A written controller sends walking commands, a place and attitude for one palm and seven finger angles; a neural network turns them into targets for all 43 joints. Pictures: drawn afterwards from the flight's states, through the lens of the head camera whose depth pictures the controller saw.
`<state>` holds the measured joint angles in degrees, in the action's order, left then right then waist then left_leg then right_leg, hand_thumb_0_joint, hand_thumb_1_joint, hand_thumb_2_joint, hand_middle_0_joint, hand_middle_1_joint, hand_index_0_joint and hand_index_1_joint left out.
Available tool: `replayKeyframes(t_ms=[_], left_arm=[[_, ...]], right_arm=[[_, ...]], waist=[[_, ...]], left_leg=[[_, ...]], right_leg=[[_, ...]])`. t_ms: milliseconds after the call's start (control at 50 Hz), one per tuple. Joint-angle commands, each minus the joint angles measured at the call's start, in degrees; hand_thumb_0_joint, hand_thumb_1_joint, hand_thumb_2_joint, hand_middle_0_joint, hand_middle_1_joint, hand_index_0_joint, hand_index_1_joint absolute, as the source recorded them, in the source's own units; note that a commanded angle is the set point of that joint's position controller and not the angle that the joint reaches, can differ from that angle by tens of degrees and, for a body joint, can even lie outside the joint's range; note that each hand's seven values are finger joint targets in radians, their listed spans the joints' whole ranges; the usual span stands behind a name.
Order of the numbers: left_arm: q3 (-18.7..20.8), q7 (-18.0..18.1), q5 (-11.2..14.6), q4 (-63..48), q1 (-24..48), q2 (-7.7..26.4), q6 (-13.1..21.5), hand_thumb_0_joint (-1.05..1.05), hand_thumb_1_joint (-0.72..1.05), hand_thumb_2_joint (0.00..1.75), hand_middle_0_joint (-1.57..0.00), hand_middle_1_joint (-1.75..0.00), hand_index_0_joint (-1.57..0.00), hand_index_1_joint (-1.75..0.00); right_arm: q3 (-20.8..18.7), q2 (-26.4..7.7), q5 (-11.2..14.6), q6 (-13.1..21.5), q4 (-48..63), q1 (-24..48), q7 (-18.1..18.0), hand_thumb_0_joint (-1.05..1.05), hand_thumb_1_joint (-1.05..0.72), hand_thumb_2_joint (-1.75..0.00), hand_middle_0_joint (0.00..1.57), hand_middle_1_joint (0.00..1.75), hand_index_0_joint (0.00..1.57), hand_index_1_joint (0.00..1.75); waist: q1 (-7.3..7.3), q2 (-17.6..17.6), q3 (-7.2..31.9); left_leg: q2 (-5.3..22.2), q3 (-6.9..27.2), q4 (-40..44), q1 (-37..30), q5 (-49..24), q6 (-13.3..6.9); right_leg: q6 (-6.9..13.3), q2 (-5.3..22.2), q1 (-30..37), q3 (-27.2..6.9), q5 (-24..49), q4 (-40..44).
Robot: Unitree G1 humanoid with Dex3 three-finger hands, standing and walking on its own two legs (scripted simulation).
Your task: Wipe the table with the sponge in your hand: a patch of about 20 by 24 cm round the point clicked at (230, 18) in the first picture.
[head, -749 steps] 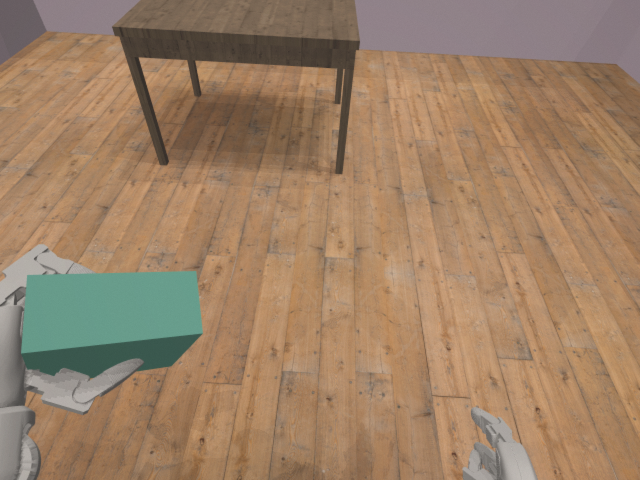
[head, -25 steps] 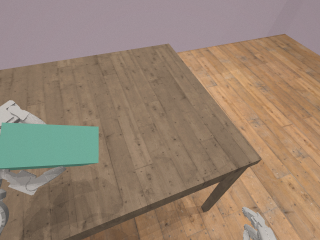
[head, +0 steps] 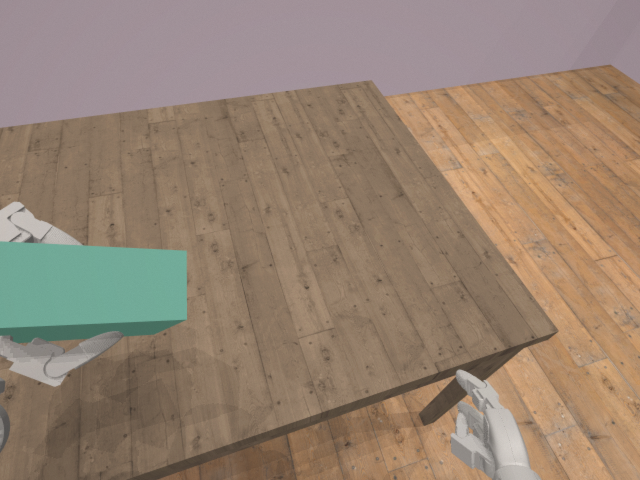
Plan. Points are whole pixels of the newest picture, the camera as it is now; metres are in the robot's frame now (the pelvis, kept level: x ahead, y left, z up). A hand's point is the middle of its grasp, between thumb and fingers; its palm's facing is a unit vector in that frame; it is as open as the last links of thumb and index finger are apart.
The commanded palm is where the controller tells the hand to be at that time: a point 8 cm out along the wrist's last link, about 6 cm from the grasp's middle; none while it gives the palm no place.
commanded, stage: shuffle to correct the standing spot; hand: left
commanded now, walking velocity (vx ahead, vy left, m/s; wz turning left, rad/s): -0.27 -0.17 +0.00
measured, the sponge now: (121, 298) +0.24 +0.22 +0.14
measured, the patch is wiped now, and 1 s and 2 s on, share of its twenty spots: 0.00 0.00 0.00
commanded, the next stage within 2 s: come to a stop and stand still in 0.30 s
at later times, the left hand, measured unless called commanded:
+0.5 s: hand (159, 370) +0.17 +0.16 +0.16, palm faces +0.32 -0.87 -0.38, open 10.1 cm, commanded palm +0.12 +0.20 +0.17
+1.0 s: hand (108, 411) +0.14 +0.19 +0.15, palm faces +0.41 -0.85 -0.34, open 10.1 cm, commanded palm +0.09 +0.22 +0.17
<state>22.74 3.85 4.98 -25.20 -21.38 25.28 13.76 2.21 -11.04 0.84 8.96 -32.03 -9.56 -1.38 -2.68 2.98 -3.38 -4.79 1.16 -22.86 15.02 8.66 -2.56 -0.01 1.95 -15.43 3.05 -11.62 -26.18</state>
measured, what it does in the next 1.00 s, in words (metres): steps on the spot: left foot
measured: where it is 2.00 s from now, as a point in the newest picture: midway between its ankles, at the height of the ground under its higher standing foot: outside the picture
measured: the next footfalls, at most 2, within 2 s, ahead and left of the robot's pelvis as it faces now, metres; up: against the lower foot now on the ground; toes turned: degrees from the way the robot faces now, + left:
left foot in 0.56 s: +0.00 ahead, +0.08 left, +0.00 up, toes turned -4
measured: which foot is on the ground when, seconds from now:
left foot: down 0.00-0.42, up 0.44-0.54, down 0.56-1.00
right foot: down 0.00-1.00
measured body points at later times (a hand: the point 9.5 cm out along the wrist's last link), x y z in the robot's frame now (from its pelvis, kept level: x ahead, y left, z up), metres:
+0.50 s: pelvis -0.04 -0.08 -0.01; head -0.01 -0.07 +0.44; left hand +0.15 +0.20 +0.18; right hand +0.13 -0.32 -0.09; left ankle +0.01 +0.08 -0.74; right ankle +0.02 -0.12 -0.74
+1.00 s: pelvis -0.06 -0.06 +0.00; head -0.07 -0.06 +0.44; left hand +0.12 +0.23 +0.17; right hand +0.13 -0.28 -0.08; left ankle -0.04 +0.08 -0.74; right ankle +0.02 -0.12 -0.74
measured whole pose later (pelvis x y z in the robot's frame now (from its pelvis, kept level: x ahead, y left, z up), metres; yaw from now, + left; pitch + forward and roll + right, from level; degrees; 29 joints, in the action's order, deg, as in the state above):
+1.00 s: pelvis -0.06 -0.06 +0.00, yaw +2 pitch -2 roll +1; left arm 16.8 6.6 4.2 -23.6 -24.3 20.3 5.7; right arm 2.8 -13.3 0.9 7.7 -34.9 -11.8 -3.4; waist -1.9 0.3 -0.1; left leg 0.4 1.0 -28.1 13.2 13.1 0.2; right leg 4.2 -1.8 -16.6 7.4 -7.4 -25.0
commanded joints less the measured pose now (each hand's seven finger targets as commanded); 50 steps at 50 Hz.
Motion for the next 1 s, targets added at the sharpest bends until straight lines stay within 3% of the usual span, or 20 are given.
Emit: replayKeyframes(t_ms=[0,20,100,120,200,220,300,320,400,420,460,500,580,600,620,780,820,880,900,980], left_arm=[[6.1,1.2,0.8,-14.2,2.8,8.3,3.0,0.0,0.1,1.3,-1.2,-1.6,-1.2,-1.6],[3.3,0.8,0.9,-13.7,2.1,5.2,3.2,0.0,0.1,1.3,-1.2,-1.6,-1.2,-1.6],[7.2,1.6,0.2,-17.9,2.1,9.6,3.3,0.0,0.1,1.3,-1.2,-1.6,-1.2,-1.6],[4.3,1.3,0.5,-17.4,1.9,6.1,3.5,0.0,0.1,1.3,-1.2,-1.6,-1.2,-1.6],[9.0,2.0,0.6,-17.8,0.0,10.1,3.2,0.0,0.1,1.3,-1.2,-1.6,-1.2,-1.6],[6.1,1.6,1.0,-17.4,-0.3,6.8,3.2,0.0,0.1,1.3,-1.2,-1.6,-1.2,-1.6],[8.1,2.0,1.6,-17.3,-1.9,9.2,2.3,0.0,0.1,1.3,-1.2,-1.6,-1.2,-1.6],[5.4,1.7,2.0,-16.5,-2.5,6.4,2.1,0.0,0.1,1.3,-1.2,-1.6,-1.2,-1.6],[6.9,2.7,2.4,-15.7,-3.4,8.8,0.3,0.0,0.1,1.3,-1.2,-1.6,-1.2,-1.6],[4.3,3.0,2.7,-15.0,-3.8,6.2,-0.4,0.0,0.1,1.3,-1.2,-1.6,-1.2,-1.6],[5.6,4.0,2.4,-15.3,-3.7,7.7,-1.2,0.0,0.1,1.3,-1.2,-1.6,-1.2,-1.6],[7.1,4.9,1.8,-14.3,-4.5,9.7,-2.1,0.0,0.1,1.3,-1.2,-1.6,-1.2,-1.6],[5.0,4.7,0.7,-14.8,-3.8,7.9,-2.0,0.0,0.1,1.3,-1.2,-1.6,-1.2,-1.6],[6.9,5.0,0.6,-16.6,-3.6,10.6,-1.9,0.0,0.1,1.3,-1.2,-1.6,-1.2,-1.6],[4.5,4.8,0.6,-17.1,-3.6,7.8,-1.8,0.0,0.1,1.3,-1.2,-1.6,-1.2,-1.6],[1.5,4.4,0.0,-10.8,0.9,5.4,-3.9,0.0,0.1,1.3,-1.2,-1.6,-1.2,-1.6],[0.4,4.1,-0.2,-10.3,2.3,4.9,-3.8,0.0,0.1,1.3,-1.2,-1.6,-1.2,-1.6],[0.7,4.1,-0.6,-10.9,3.1,5.3,-3.9,0.0,0.1,1.3,-1.2,-1.6,-1.2,-1.6],[1.9,4.0,-0.5,-12.0,3.8,7.3,-3.7,0.0,0.1,1.3,-1.2,-1.6,-1.2,-1.6],[1.0,3.9,-1.0,-13.4,3.7,5.7,-3.4,0.0,0.1,1.3,-1.2,-1.6,-1.2,-1.6]], right_arm=[[-4.0,-8.9,0.5,2.8,8.8,3.2,-1.3,0.0,-0.9,-0.9,0.2,0.3,0.2,0.3],[-3.7,-8.6,0.1,2.6,9.0,2.5,-1.2,0.0,-0.9,-0.9,0.2,0.3,0.2,0.3],[-4.2,-8.5,0.0,3.2,9.4,3.3,-1.2,0.0,-0.9,-0.9,0.2,0.3,0.2,0.3],[-3.9,-8.1,-0.4,3.0,9.6,2.7,-1.1,0.0,-0.9,-0.9,0.2,0.3,0.2,0.3],[-4.5,-8.1,-0.2,3.7,9.3,3.0,-1.5,0.0,-0.9,-0.9,0.2,0.3,0.2,0.3],[-4.3,-7.6,-0.2,3.5,9.3,2.4,-1.5,0.0,-0.9,-0.9,0.2,0.3,0.2,0.3],[-4.9,-7.8,0.1,4.2,8.6,3.0,-1.8,0.0,-0.9,-0.9,0.2,0.3,0.2,0.3],[-4.7,-7.5,-0.1,3.9,8.4,2.3,-1.6,0.0,-0.9,-0.9,0.2,0.3,0.2,0.3],[-5.1,-7.6,0.7,3.7,6.9,2.7,-1.4,0.0,-0.9,-0.9,0.2,0.3,0.2,0.3],[-4.6,-7.2,0.7,3.2,6.7,2.4,-1.3,0.0,-0.9,-0.9,0.2,0.3,0.2,0.3],[-4.2,-7.6,1.1,2.9,6.5,3.2,-1.6,0.0,-0.9,-0.9,0.2,0.3,0.2,0.3],[-4.0,-8.4,1.4,2.2,5.7,4.2,-2.0,0.0,-0.9,-0.9,0.2,0.3,0.2,0.3],[-3.6,-8.9,0.8,1.5,5.8,3.1,-2.7,0.0,-0.9,-0.9,0.2,0.3,0.2,0.3],[-3.6,-8.9,0.8,1.5,5.5,3.8,-2.8,0.0,-0.9,-0.9,0.2,0.3,0.2,0.3],[-3.3,-8.5,0.6,1.5,5.8,3.4,-2.8,0.0,-0.9,-0.9,0.2,0.3,0.2,0.3],[-3.1,-9.5,0.7,2.0,5.4,2.6,-3.0,0.0,-0.9,-0.9,0.2,0.3,0.2,0.3],[-2.7,-9.4,0.5,1.7,5.2,3.3,-3.0,0.0,-0.9,-0.9,0.2,0.3,0.2,0.3],[-2.5,-9.3,0.4,1.8,5.7,3.3,-2.9,0.0,-0.9,-0.9,0.2,0.3,0.2,0.3],[-2.4,-9.7,0.2,1.7,5.5,4.3,-2.8,0.0,-0.9,-0.9,0.2,0.3,0.2,0.3],[-2.0,-9.1,0.0,1.8,6.3,3.9,-2.6,0.0,-0.9,-0.9,0.2,0.3,0.2,0.3]], waist=[[0.44,-7.0,12.1],[0.45,-6.8,11.6],[-0.03,-9.0,12.1],[0.2,-8.5,11.5],[0.08,-8.6,12.0],[0.39,-7.7,12.2],[0.42,-5.8,10.3],[0.6,-4.2,10.3],[0.51,-0.4,10.7],[0.88,-0.4,11.6],[0.82,-0.7,11.7],[0.79,-1.6,11.2],[1.09,-2.3,10.8],[1.01,-5.4,12.0],[1.17,-5.0,11.8],[1.55,0.8,7.5],[1.66,-2.6,6.6],[1.39,-1.6,6.6],[1.52,-4.0,5.9],[1.3,-4.3,6.0]], left_leg=[[12.4,9.4,5.7,-6.5,-14.8,5.5],[13.3,9.5,6.1,-4.6,-13.7,5.1],[13.8,9.5,6.0,-2.5,-5.8,3.7],[14.1,9.4,6.2,-0.5,-3.9,3.2],[12.9,8.3,4.6,0.2,3.9,2.1],[12.4,7.3,3.7,0.8,5.8,1.8],[10.1,4.5,-2.2,-1.7,6.1,2.1],[9.8,3.7,-3.5,-0.5,6.8,2.0],[7.1,0.6,-15.3,-2.2,7.8,2.5],[6.9,0.8,-15.9,-1.5,7.9,2.3],[6.6,1.2,-15.7,-0.6,7.8,1.8],[6.6,1.7,-11.0,-1.0,7.9,1.3],[6.3,2.4,-4.4,0.1,7.1,-0.3],[6.4,2.5,-3.1,-2.7,7.0,-0.4],[7.1,2.7,-2.1,-2.6,7.1,-0.4],[7.0,2.4,-4.0,-5.2,9.8,0.1],[7.6,2.6,-2.4,-5.6,11.2,-0.1],[7.2,2.4,-3.0,-4.5,12.4,0.0],[7.5,2.9,-1.7,-5.4,12.7,-0.1],[8.1,3.5,-0.2,-1.8,13.6,-0.2]], right_leg=[[0.5,1.7,3.3,-3.6,3.2,0.8],[0.2,1.7,3.5,-2.7,1.7,1.1],[0.4,1.1,3.5,-4.4,0.2,0.5],[0.3,1.3,3.8,-3.6,-0.2,0.8],[0.7,1.6,2.8,-5.9,-1.0,2.9],[0.7,2.2,2.9,-5.6,-1.3,4.3],[2.1,4.3,-3.6,-8.9,-3.3,8.5],[2.1,5.0,-3.7,-8.4,-4.9,9.3],[4.7,10.9,-9.3,-13.4,-10.2,13.2],[4.2,11.9,-8.4,-13.3,-12.3,13.4],[2.4,12.6,-7.3,-15.2,-14.8,14.1],[1.3,12.0,-5.1,-15.4,-15.0,14.3],[-2.1,9.8,2.8,-14.1,-9.5,13.7],[-1.6,9.4,1.9,-13.4,-9.6,13.1],[-1.3,8.9,2.8,-11.4,-9.5,12.3],[0.2,8.0,-4.2,-10.3,-19.1,15.6],[0.4,7.4,-5.3,-9.1,-19.5,14.6],[0.7,7.1,-4.9,-9.0,-20.2,14.4],[0.9,6.6,-6.3,-9.3,-20.3,14.3],[1.0,6.0,-2.4,-7.7,-17.9,12.5]])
